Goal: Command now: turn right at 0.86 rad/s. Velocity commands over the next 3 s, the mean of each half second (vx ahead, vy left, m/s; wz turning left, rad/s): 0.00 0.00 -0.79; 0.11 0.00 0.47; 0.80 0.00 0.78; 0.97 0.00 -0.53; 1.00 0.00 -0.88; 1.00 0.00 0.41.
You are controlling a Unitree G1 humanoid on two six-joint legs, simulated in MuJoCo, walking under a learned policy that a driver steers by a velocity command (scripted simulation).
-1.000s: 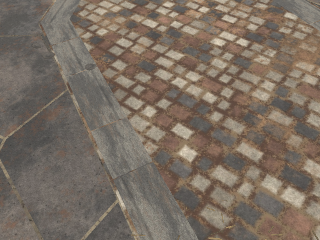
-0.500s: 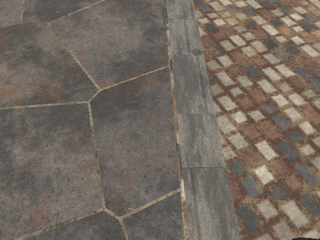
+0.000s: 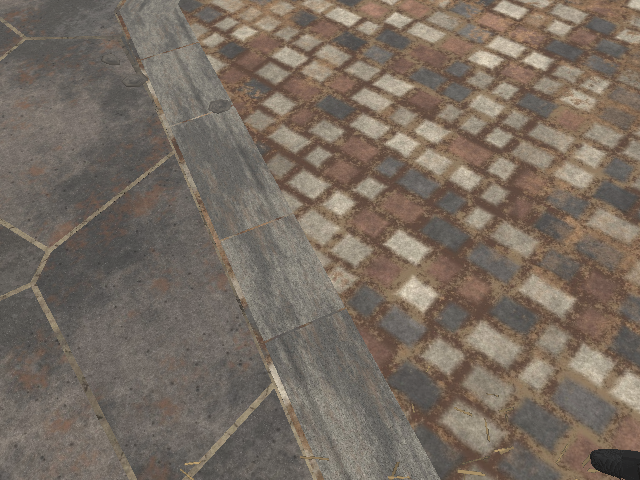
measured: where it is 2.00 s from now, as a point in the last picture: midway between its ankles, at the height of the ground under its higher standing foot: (261, 337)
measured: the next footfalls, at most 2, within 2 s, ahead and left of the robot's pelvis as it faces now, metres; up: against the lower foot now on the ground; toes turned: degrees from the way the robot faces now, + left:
left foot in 0.12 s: +0.08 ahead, +0.13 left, +0.00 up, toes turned -16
right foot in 0.54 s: -0.01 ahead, -0.14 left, +0.00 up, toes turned -24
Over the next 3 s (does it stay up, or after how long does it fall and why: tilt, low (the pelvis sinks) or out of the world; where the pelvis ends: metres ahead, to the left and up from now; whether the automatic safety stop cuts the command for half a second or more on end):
stays up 1.69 0.04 -0.02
